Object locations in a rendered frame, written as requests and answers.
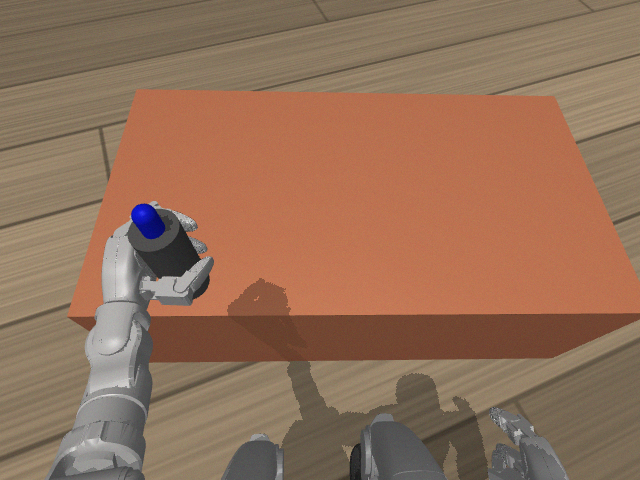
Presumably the left robot arm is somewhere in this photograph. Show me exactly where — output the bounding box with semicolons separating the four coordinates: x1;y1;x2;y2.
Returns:
44;300;153;480

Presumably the left robot hand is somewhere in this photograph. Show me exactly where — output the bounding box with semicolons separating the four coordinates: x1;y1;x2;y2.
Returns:
101;201;214;310

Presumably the bottle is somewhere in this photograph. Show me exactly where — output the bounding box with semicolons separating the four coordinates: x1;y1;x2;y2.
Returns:
128;204;210;300

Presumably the right robot hand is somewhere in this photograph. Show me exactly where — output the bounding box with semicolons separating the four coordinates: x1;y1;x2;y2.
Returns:
487;407;569;480

